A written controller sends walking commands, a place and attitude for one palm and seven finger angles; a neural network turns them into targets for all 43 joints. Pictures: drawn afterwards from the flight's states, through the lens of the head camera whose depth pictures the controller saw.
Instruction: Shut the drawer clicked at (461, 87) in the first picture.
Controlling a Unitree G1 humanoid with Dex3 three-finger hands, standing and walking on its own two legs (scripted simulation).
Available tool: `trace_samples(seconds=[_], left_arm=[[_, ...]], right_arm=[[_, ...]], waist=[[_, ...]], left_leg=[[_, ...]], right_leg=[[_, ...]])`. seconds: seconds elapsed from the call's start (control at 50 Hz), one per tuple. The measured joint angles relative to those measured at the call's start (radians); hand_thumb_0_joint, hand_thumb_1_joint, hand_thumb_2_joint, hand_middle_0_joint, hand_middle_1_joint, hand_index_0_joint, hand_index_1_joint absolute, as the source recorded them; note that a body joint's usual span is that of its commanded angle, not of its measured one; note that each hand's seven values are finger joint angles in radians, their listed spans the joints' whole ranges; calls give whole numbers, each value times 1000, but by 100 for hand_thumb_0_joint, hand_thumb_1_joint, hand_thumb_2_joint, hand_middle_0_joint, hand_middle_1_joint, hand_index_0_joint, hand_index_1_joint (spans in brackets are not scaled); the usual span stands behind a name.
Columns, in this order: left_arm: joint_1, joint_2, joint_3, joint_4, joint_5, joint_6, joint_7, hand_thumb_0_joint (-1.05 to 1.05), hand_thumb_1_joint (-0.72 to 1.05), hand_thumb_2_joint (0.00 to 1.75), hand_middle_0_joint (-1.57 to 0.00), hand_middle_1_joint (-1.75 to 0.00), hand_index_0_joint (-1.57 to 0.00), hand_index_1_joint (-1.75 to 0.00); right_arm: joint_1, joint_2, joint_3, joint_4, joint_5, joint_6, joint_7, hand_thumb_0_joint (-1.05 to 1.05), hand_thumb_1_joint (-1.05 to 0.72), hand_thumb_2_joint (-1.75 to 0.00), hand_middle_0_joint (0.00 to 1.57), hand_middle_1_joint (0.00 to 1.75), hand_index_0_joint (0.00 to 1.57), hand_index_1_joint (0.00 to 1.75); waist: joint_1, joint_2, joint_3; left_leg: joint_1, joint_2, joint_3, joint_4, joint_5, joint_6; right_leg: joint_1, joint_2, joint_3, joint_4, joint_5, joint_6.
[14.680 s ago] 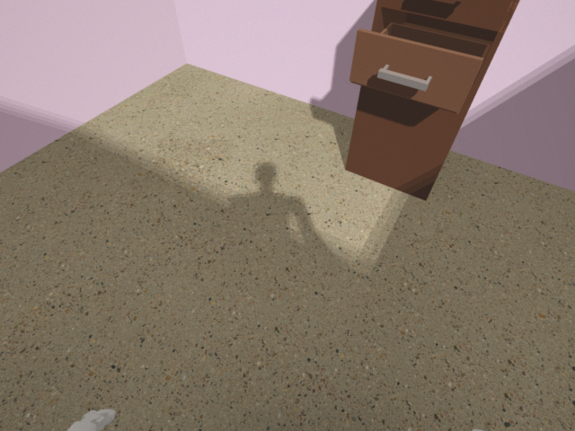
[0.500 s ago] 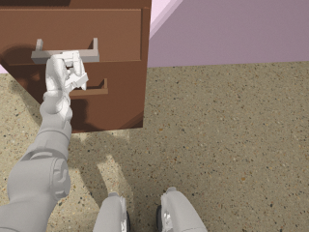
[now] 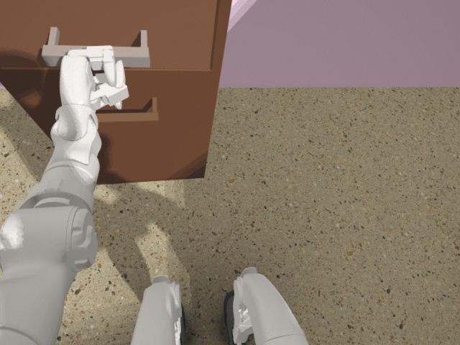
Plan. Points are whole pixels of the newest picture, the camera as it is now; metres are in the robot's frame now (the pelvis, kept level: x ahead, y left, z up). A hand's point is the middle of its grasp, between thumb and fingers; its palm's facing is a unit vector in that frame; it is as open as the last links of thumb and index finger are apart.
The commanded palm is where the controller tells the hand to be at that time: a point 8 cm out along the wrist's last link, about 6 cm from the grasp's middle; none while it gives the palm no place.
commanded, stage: pull the fist back off the drawer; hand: left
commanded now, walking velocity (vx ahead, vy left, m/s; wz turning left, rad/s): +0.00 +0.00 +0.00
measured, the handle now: (99, 46) +0.61 +0.17 +0.06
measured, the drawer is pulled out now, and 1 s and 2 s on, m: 0.00 0.00 0.00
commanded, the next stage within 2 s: draw the hand back to the body in 0.64 s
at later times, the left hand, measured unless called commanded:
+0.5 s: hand (124, 86) +0.53 +0.13 +0.05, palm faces +0.01 -1.00 -0.05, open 2.7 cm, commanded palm +0.51 +0.16 +0.06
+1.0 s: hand (103, 98) +0.47 +0.14 +0.10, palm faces +0.03 -1.00 -0.05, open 3.2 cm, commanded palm +0.43 +0.19 +0.12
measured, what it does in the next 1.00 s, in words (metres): rises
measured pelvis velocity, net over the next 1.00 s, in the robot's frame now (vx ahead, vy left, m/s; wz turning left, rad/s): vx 0.07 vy -0.01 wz -0.02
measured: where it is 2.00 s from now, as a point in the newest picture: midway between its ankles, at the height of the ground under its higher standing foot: (206, 341)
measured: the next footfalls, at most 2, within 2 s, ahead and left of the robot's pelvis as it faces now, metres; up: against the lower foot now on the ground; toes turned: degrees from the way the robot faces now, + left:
none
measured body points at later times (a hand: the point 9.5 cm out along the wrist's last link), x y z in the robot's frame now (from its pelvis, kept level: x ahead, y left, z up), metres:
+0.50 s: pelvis +0.01 +0.00 +0.00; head +0.16 +0.03 +0.43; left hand +0.53 +0.18 +0.06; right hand +0.02 -0.26 -0.11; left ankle +0.06 +0.09 -0.61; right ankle +0.06 -0.12 -0.61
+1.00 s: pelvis +0.07 -0.01 +0.06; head +0.18 -0.01 +0.50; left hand +0.46 +0.20 +0.10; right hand +0.14 -0.26 -0.06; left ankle +0.06 +0.09 -0.61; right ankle +0.06 -0.12 -0.61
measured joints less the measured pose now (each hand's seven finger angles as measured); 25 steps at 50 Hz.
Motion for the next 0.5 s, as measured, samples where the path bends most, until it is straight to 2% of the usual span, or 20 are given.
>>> trace_samples(seconds=[0.26,0.5], left_arm=[[-16,1,15,9,21,11,-1,-9,60,97,-140,-160,-141,-160],[80,-67,19,-97,-8,13,13,-6,73,93,-140,-160,-140,-160]], right_arm=[[25,-2,-1,-6,-9,-5,17,0,-90,-90,20,30,20,30],[26,7,-23,-22,-3,40,40,0,-91,-90,20,30,20,30]], waist=[[-3,1,0],[32,6,-1]], left_leg=[[-11,0,5,9,2,8],[42,5,23,-13,-17,5]], right_leg=[[-10,0,6,5,6,7],[30,7,26,-7,-10,6]])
